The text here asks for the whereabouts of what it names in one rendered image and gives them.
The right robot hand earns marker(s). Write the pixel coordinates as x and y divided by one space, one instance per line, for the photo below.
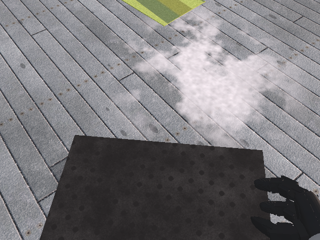
303 213

